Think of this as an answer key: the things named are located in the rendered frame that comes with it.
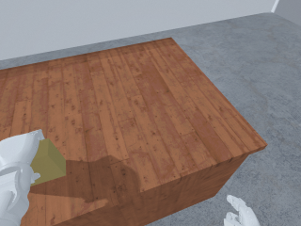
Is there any robot left forearm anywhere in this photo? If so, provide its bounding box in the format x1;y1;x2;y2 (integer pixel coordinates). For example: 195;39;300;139
0;163;32;226

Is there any sponge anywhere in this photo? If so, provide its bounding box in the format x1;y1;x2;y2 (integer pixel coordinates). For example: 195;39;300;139
30;138;66;186

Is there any left robot hand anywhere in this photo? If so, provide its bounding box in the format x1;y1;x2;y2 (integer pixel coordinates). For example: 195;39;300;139
0;129;45;184

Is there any right robot hand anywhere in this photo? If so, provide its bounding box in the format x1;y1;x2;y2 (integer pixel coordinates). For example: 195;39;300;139
224;195;261;226

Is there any table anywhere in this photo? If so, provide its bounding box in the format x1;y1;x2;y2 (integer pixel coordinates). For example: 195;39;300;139
0;37;268;226

